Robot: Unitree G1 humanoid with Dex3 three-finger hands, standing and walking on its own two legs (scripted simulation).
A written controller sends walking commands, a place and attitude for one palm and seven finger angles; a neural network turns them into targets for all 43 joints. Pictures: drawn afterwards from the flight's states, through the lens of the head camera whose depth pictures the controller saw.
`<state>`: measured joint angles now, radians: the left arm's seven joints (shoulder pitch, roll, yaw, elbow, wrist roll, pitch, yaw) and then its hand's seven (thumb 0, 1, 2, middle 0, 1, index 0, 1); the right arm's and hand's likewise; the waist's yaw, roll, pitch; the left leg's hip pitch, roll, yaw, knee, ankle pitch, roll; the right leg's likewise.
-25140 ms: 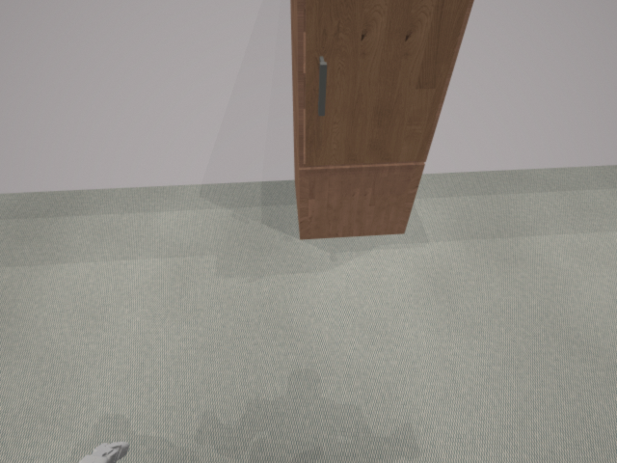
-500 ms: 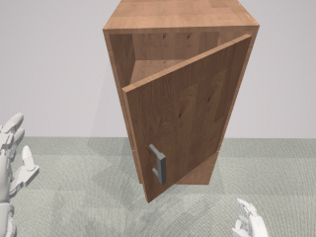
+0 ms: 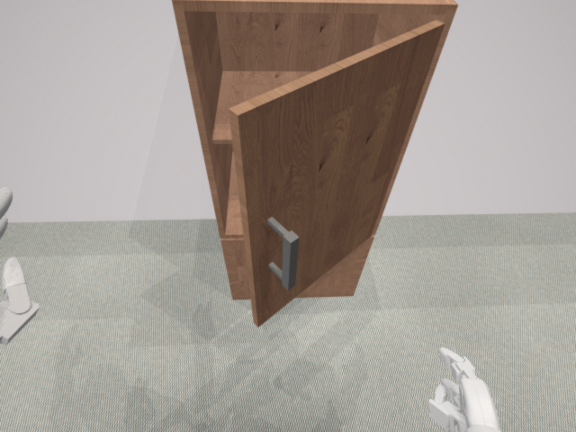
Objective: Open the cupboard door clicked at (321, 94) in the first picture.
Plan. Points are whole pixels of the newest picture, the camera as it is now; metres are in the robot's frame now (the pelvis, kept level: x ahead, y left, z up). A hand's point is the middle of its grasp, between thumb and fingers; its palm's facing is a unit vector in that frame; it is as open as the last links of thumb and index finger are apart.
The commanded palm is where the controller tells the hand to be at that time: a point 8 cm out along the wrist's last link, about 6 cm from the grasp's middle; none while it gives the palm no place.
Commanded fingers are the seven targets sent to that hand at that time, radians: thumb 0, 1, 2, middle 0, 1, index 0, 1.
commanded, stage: step back with the hand held close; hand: left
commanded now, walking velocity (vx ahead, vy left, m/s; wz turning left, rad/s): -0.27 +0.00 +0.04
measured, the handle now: (281, 255) +0.41 +0.04 -0.04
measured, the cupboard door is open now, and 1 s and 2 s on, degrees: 39 39 39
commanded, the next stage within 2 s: stop stepping back and stand still in 0.68 s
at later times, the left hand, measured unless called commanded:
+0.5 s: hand out of the picture +0.04 +0.28 +0.18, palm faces +0.59 -0.63 -0.50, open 7.4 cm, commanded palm -0.04 +0.30 +0.18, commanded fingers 0.00 0.90 0.90 -0.20 -0.30 -0.20 -0.30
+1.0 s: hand out of the picture -0.05 +0.21 +0.17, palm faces +0.22 -0.77 -0.59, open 7.4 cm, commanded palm -0.11 +0.27 +0.18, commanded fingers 0.00 0.90 0.90 -0.20 -0.30 -0.20 -0.30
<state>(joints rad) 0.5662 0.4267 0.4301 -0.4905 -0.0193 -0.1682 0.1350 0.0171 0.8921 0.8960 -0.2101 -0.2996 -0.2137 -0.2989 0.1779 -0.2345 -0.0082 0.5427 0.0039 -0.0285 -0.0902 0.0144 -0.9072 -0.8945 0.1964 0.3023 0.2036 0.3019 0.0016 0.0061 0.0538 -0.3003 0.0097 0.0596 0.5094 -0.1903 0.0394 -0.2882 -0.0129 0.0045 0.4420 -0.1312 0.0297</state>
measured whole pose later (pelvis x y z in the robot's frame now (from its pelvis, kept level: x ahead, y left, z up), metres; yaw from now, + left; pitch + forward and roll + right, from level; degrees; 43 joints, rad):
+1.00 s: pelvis -0.26 -0.03 +0.01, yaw -3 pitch +1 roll -1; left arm 0.71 0.52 0.49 -0.67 -0.05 -0.20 0.11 0.02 0.89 0.90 -0.21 -0.30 -0.21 -0.30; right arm 0.19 -0.16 0.01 0.53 0.00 -0.14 -0.02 0.01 -0.90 -0.89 0.20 0.30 0.21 0.30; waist -0.03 -0.05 0.07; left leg -0.30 0.09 0.18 0.43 -0.15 0.01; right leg -0.34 0.04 -0.07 0.73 -0.41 0.03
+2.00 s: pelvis -0.31 -0.02 +0.00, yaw +0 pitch -1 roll -1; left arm 0.29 0.20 0.02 0.94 0.01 0.03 0.02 -0.02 1.00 0.89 -0.21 -0.30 -0.21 -0.30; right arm 0.24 -0.18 0.03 0.98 -0.03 0.02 -0.01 0.01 -0.91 -0.89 0.20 0.30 0.20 0.30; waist 0.01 -0.04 0.08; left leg -0.26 -0.02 0.05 0.49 -0.22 0.05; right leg -0.16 0.02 -0.11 0.44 -0.27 -0.04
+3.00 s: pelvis -0.31 -0.02 +0.01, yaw -2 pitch -1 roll +0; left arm 0.16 0.26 0.00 1.15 0.01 -0.02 0.01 0.01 0.91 0.90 -0.20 -0.30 -0.20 -0.30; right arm 0.16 -0.27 0.00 1.15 -0.02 -0.01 -0.01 0.01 -0.91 -0.89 0.20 0.30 0.20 0.30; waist -0.01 0.02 0.05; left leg -0.14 -0.03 0.09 0.30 -0.14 0.05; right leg -0.08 0.01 -0.07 0.31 -0.22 -0.03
